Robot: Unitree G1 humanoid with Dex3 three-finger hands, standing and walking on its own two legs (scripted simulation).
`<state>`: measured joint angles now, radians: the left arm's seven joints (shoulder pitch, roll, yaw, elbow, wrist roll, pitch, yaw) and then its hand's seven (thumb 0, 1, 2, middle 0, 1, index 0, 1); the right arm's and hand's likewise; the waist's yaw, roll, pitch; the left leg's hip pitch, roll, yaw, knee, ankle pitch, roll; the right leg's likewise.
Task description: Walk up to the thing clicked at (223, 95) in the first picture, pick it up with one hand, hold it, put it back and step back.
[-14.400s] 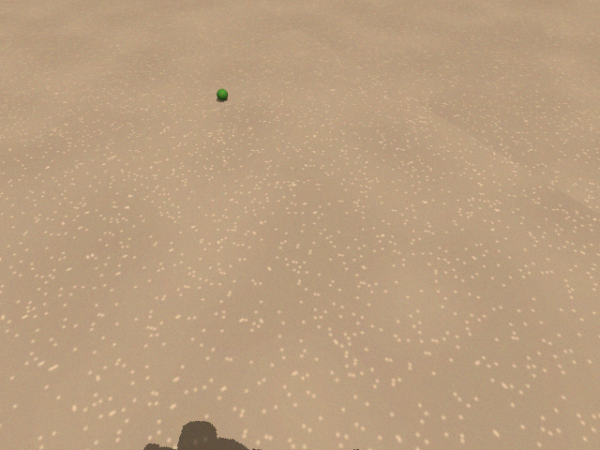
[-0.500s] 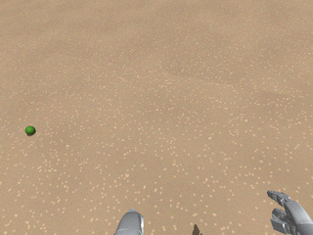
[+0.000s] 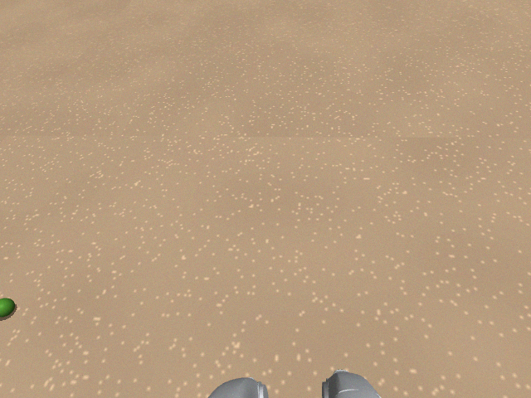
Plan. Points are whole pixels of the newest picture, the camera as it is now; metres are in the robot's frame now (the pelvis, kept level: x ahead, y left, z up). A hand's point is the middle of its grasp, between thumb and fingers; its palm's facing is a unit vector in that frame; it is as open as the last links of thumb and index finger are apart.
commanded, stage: walk up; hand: left
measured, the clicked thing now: (3, 307) +0.58 +1.11 -0.70
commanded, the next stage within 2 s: none
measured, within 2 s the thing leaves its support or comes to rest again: neither
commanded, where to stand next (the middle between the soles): +0.08 +1.09 m, yaw -34 degrees
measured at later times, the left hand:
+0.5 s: hand out of the picture +0.19 +0.53 -0.11, palm faces -0.22 -0.80 -0.56, open 7.3 cm
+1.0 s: hand out of the picture +0.21 +0.80 -0.12, palm faces -0.26 -0.75 -0.61, open 7.3 cm
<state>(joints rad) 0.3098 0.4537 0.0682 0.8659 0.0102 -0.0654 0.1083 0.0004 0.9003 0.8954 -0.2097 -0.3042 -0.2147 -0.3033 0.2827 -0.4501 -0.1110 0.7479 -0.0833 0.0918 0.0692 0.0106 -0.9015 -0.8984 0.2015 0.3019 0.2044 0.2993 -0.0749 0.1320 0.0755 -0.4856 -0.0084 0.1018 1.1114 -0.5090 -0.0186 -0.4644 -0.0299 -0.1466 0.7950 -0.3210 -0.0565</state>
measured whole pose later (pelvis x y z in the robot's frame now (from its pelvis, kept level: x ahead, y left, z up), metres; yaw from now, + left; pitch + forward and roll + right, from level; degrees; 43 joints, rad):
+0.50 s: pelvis +0.04 +0.24 +0.00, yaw -10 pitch +0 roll -1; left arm 0.29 0.45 0.04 0.86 -0.01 -0.07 0.10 0.00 0.90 0.90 -0.21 -0.30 -0.21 -0.30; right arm 0.26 -0.42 -0.09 0.67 -0.09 0.08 0.06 0.01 -0.90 -0.90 0.20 0.30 0.21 0.30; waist -0.10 0.07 0.11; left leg -0.41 0.02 0.10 0.86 -0.44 0.07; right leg -0.54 0.01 -0.14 0.85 -0.33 -0.06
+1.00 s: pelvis +0.04 +0.50 +0.00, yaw -16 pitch -1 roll -2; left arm 0.27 0.49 0.08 0.92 -0.01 -0.04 0.11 0.01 0.90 0.90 -0.21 -0.30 -0.21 -0.30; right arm 0.26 -0.42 -0.09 0.71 -0.08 0.08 0.05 0.01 -0.90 -0.90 0.20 0.30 0.21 0.30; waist -0.07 0.07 0.11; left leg -0.44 0.03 0.04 0.92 -0.46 0.04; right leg -0.69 0.02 0.02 1.22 -0.47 -0.05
